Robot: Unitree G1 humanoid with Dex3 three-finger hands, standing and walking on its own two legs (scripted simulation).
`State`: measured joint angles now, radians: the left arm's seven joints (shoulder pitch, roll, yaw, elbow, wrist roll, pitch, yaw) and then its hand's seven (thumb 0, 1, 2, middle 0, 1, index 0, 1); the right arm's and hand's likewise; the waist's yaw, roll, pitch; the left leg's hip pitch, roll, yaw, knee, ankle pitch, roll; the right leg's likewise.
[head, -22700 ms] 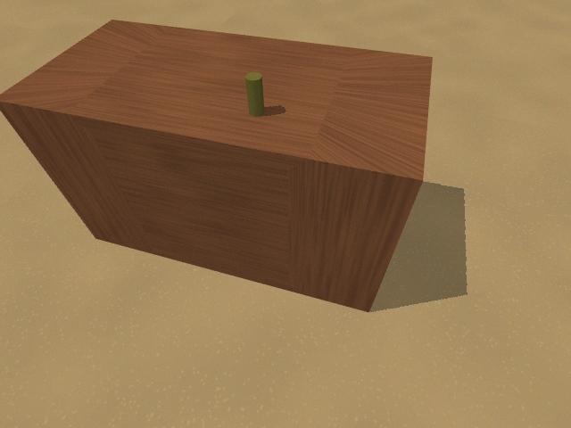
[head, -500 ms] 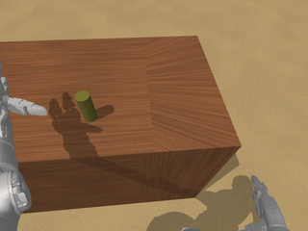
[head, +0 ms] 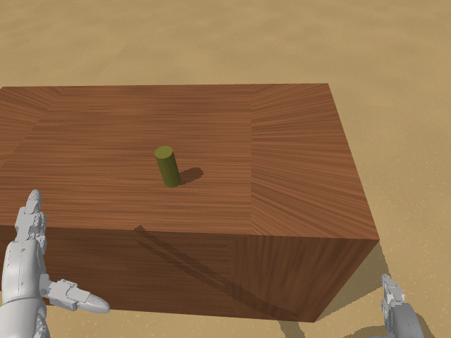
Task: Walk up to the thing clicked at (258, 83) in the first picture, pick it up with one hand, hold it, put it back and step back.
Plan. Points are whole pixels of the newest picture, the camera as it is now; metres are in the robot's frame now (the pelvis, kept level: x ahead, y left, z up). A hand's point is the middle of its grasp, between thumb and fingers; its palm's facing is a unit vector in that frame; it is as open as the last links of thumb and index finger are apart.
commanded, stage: sink last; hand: left
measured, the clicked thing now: (168, 167) +0.49 +0.17 -0.01
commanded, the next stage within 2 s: home in 0.40 s
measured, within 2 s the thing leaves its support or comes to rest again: neither
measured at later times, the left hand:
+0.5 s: hand (51, 299) +0.16 +0.25 +0.11, palm faces +0.37 -0.84 -0.40, open 17.4 cm
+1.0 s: hand out of the picture +0.14 +0.18 -0.06, palm faces +0.12 -0.97 -0.21, open 17.7 cm
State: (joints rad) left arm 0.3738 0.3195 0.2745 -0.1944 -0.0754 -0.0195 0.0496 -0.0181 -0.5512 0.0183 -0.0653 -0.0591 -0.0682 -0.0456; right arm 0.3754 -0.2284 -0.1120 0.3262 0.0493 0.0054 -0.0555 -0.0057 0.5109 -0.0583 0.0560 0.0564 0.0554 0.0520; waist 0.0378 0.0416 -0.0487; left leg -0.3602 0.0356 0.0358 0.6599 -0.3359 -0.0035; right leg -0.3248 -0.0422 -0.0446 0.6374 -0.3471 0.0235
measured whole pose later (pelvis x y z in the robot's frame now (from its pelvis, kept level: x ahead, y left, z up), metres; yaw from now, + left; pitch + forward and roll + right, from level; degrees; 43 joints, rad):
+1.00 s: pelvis -0.02 +0.00 +0.02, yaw +0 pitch -2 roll +0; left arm 0.34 0.18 0.04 0.41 0.00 -0.18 0.04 -0.02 -0.60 0.02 -0.04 -0.05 -0.05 -0.04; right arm 0.19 -0.18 -0.02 0.63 0.00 -0.15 -0.06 0.01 -0.55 -0.70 0.17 0.25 0.17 0.24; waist 0.02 -0.01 0.06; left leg -0.23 0.02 0.04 0.47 -0.21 0.00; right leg -0.21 -0.05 -0.05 0.48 -0.24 0.02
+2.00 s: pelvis -0.02 -0.01 +0.02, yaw +0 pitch -3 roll +0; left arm 0.19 0.38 -0.03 1.10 0.02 -0.02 0.00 -0.01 -0.53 0.06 -0.05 -0.06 -0.05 -0.05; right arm 0.17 -0.37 0.01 1.09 -0.02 0.00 0.02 0.01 -0.90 -0.90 0.20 0.30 0.20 0.30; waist 0.00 0.02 0.02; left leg -0.16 0.03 0.04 0.38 -0.17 -0.01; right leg -0.13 -0.03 -0.05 0.38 -0.20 0.01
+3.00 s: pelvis -0.01 -0.01 +0.02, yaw -1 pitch -2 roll +0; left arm 0.12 0.35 -0.01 1.14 0.01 -0.01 -0.01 -0.01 -0.57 0.04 -0.05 -0.05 -0.05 -0.04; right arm 0.13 -0.36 0.01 1.13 -0.02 -0.01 0.01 0.01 -0.90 -0.90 0.20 0.30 0.20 0.30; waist 0.00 0.01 0.04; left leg -0.12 0.04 0.06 0.32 -0.16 -0.02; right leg -0.10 -0.03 -0.03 0.33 -0.18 0.01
